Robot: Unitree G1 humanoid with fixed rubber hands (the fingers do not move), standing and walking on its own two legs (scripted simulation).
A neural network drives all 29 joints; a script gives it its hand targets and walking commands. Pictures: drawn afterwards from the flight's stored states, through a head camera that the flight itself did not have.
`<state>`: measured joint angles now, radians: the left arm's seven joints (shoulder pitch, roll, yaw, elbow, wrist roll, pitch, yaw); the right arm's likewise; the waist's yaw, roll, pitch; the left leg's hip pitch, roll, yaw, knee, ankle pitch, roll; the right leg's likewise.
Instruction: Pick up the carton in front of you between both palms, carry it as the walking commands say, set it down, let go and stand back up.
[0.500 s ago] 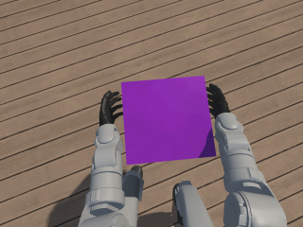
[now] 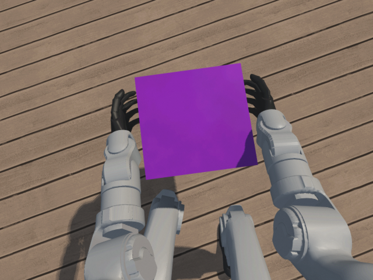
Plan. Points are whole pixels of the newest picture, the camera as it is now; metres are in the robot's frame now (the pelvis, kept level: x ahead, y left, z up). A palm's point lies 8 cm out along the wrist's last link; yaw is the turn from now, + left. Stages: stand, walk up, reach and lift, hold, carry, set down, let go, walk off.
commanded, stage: set down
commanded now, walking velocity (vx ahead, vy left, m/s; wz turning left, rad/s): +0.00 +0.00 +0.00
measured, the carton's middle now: (193, 130) +0.43 +0.06 -0.18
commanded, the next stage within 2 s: none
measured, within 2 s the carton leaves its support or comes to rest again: rests again in 1.44 s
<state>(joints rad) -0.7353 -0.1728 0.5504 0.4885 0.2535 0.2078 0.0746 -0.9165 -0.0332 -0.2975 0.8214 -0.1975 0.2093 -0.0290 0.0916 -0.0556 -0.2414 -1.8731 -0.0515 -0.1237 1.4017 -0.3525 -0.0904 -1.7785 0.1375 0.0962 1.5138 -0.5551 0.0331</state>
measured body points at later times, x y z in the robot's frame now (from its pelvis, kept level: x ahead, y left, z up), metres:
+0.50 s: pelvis -0.03 +0.00 -0.12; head +0.29 +0.02 +0.19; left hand +0.42 +0.23 -0.26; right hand +0.52 -0.06 -0.26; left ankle +0.11 +0.15 -0.54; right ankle +0.04 -0.12 -0.54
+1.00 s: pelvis -0.03 -0.01 -0.17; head +0.32 -0.02 +0.11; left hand +0.43 +0.23 -0.33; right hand +0.53 -0.05 -0.34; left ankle +0.11 +0.15 -0.53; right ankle +0.04 -0.12 -0.53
